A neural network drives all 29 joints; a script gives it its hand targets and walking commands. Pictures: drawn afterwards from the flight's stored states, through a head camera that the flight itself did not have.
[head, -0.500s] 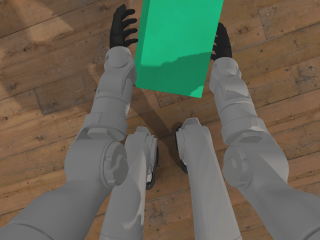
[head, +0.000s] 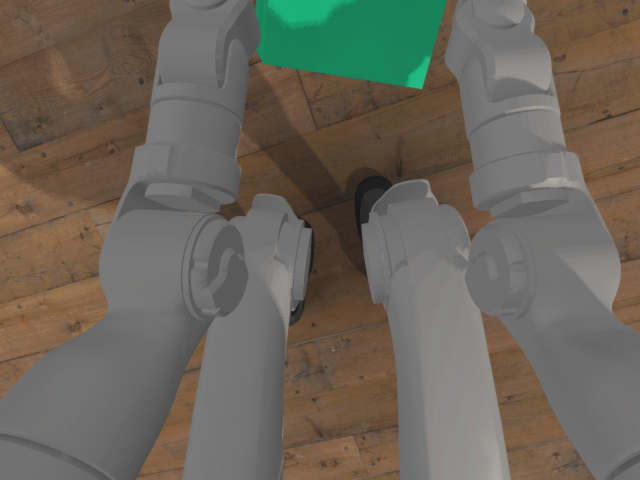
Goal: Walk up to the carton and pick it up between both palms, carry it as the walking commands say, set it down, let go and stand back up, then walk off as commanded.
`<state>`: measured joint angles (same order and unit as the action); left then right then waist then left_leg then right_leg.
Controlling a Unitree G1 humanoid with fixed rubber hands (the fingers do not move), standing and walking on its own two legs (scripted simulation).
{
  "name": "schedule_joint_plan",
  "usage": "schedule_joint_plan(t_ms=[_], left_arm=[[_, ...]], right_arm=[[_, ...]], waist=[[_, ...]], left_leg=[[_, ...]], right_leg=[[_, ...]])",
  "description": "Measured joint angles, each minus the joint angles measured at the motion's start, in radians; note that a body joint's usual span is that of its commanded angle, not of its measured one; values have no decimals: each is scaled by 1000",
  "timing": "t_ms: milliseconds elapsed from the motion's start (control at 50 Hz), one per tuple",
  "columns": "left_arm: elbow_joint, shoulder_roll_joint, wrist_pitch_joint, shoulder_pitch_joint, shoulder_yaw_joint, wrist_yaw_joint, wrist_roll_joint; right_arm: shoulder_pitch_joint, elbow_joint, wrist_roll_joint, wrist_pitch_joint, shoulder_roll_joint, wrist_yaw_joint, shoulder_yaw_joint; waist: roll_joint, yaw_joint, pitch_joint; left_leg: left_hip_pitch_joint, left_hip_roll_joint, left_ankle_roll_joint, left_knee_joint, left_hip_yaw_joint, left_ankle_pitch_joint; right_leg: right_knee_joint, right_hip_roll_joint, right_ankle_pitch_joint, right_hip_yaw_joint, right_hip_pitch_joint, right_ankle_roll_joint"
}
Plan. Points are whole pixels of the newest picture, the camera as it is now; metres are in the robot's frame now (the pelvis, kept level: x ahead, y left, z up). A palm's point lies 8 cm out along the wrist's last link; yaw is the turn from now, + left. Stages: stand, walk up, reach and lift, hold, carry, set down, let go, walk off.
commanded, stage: set down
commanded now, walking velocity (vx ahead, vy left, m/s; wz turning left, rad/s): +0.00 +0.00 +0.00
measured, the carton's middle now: out of the picture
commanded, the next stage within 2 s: none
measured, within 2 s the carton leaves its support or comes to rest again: neither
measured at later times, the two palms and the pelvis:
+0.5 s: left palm out of the picture +0.57 +0.06 -0.20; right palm out of the picture +0.55 -0.17 -0.22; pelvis +0.01 +0.00 -0.05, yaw +1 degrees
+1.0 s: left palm out of the picture +0.57 +0.07 -0.20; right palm out of the picture +0.55 -0.16 -0.22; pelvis +0.02 +0.01 -0.06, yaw +2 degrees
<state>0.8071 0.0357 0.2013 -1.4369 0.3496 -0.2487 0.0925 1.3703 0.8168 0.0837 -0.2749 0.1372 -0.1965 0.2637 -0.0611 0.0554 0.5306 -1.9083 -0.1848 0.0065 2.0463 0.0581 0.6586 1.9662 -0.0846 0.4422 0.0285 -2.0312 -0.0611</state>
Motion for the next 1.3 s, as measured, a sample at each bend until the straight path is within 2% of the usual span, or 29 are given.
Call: schedule_joint_plan(t_ms=[100,160,280,400,500,720,820,940,1100,1300], left_arm=[[23,20,23,-16,-28,-26,-48],[41,27,25,-43,-19,-28,-49],[120,19,34,-117,82,16,36],[68,13,35,-98,84,31,22],[48,19,31,-82,56,17,20],[59,-18,12,-58,60,16,11],[95,-33,15,-53,80,22,46],[95,-35,14,-39,75,9,49],[86,-12,4,-3,63,15,23],[115,-9,-22,-16,70,36,29]], right_arm=[[46,34,-38,-47,39,-2,-58],[75,58,-49,-48,45,0,-50],[134,140,25,-49,46,37,26],[152,128,11,-86,76,82,-13],[162,148,-12,-70,84,97,-23],[133,167,24,-42,94,124,27],[100,177,42,-36,84,144,75],[96,180,37,-34,84,158,78],[99,198,62,-9,59,164,77],[85,200,71,15,66,175,80]], waist=[[0,16,-5],[1,17,-7],[-8,20,-31],[12,25,-7],[8,23,-10],[-33,26,-64],[-18,25,-119],[-11,10,-145],[-23,25,-167],[-24,34,-168]], left_leg=[[-48,-2,0,64,7,10],[-63,0,0,99,7,19],[-122,-9,0,145,16,19],[-128,-21,-6,174,7,36],[-143,-27,-5,194,-2,45],[-190,-48,15,201,12,29],[-224,-51,15,196,12,27],[-238,-51,11,194,3,35],[-248,-60,9,196,4,49],[-249,-63,10,207,8,58]], right_leg=[[59,6,4,10,-50,-2],[87,7,6,19,-66,-5],[136,22,8,23,-123,-12],[164,36,29,38,-127,-21],[177,44,40,51,-134,-22],[187,62,54,36,-159,2],[184,65,55,35,-191,2],[180,64,60,41,-207,-2],[190,72,81,40,-216,-6],[205,75,92,39,-219,-6]])
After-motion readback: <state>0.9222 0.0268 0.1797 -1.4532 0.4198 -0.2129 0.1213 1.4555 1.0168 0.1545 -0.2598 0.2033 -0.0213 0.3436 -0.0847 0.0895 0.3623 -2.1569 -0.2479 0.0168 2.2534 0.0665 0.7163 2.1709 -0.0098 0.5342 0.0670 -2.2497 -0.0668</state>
